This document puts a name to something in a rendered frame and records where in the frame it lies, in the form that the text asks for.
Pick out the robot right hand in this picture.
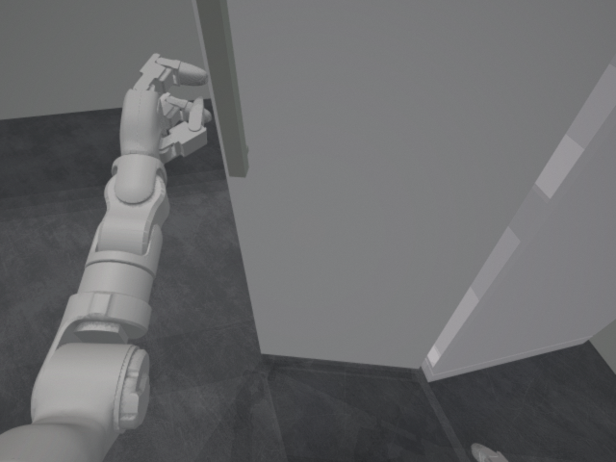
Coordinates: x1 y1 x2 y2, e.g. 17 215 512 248
472 443 508 462

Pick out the handle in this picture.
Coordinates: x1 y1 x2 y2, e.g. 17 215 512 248
196 0 249 178

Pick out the left robot upper arm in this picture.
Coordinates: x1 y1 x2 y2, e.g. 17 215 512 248
0 343 150 462

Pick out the robot left forearm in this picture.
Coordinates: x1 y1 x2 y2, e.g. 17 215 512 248
31 154 169 422

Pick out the fridge door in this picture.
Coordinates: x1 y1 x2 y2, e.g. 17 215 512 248
192 0 616 369

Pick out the robot left hand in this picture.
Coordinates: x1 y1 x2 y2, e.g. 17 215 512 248
120 53 212 165

